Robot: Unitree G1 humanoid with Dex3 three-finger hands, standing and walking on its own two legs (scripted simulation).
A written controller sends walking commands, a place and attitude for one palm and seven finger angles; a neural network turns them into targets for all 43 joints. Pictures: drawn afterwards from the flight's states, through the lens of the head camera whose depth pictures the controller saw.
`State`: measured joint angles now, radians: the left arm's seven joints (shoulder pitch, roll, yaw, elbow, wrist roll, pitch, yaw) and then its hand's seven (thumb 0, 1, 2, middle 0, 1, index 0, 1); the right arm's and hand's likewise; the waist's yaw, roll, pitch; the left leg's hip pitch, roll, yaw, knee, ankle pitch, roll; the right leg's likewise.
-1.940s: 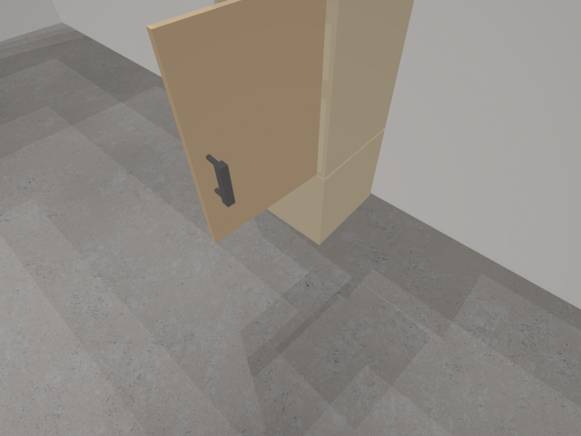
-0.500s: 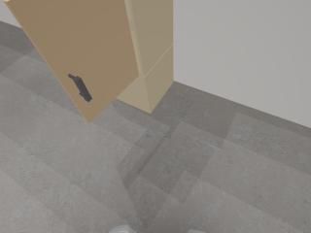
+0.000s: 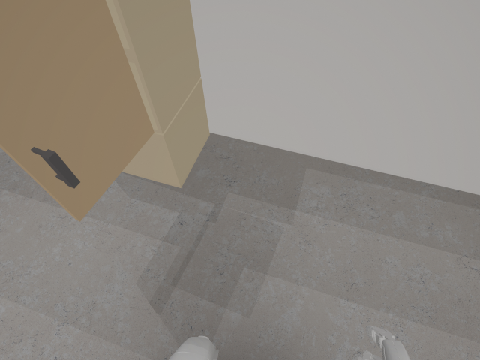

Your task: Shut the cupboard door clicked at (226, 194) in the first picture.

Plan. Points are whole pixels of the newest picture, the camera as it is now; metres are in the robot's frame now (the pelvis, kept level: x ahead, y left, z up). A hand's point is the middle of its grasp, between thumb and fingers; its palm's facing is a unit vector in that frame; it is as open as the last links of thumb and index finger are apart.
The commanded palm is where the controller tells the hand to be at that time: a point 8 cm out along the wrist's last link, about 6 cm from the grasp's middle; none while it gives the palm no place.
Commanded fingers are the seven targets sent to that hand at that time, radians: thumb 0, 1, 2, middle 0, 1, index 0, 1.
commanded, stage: walk to a spot facing it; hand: left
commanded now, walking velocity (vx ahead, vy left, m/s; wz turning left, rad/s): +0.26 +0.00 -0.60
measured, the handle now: (55, 167) +0.50 +0.54 -0.11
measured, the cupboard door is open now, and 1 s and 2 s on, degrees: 85 85 85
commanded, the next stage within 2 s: turn to face it in 1.26 s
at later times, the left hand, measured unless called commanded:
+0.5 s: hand (176, 275) +0.28 +0.18 -0.17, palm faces -0.37 -0.91 -0.19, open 7.4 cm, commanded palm none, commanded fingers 0.00 0.90 0.90 -0.20 -0.30 -0.20 -0.30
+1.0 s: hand (248, 226) +0.41 +0.04 -0.16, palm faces -0.48 -0.83 -0.29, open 7.2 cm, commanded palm none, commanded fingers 0.00 0.90 0.90 -0.20 -0.30 -0.20 -0.30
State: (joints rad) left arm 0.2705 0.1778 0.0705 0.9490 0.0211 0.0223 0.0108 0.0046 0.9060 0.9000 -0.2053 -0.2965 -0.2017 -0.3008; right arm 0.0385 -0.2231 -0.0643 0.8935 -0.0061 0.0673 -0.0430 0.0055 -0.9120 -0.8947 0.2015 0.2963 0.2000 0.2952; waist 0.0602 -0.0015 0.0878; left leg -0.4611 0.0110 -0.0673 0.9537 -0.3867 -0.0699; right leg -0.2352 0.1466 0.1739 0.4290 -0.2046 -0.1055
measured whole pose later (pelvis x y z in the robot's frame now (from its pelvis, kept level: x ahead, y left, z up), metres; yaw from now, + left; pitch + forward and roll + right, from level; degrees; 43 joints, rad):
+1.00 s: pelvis +0.28 -0.13 +0.00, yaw -34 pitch +2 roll +2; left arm 0.31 0.18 0.06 1.00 0.01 -0.08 0.01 0.00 0.93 0.90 -0.20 -0.30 -0.20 -0.30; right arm 0.10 -0.18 -0.05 0.91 -0.02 0.00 0.00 0.00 -0.91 -0.89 0.20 0.30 0.20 0.30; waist 0.01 0.04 0.06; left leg -0.66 0.12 0.00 1.00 -0.16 -0.06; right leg -0.04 0.11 0.02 0.33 -0.32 -0.14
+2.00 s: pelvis +0.57 -0.35 -0.02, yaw -24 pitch +1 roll -1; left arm 0.13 0.17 0.06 0.93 0.02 0.00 0.02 -0.01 0.92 0.90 -0.20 -0.30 -0.20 -0.30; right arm 0.19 -0.21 -0.08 0.93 -0.02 0.05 0.01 0.00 -0.92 -0.89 0.20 0.30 0.20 0.29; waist -0.03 -0.03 0.06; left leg -0.38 0.08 0.11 0.71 -0.32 -0.04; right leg -0.27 -0.17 -0.35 0.68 -0.38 0.01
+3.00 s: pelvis +0.57 -0.42 -0.02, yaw +12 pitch +1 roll +0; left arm 0.21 0.26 0.07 0.95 0.02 0.06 0.02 0.01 0.91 0.90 -0.20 -0.30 -0.20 -0.30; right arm 0.08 -0.22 -0.05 0.88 -0.02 0.04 0.01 0.00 -0.91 -0.89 0.20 0.30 0.20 0.30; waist 0.02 -0.06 0.12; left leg -0.30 -0.01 0.08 0.62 -0.35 0.04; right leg -0.43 -0.13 -0.14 1.05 -0.53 0.07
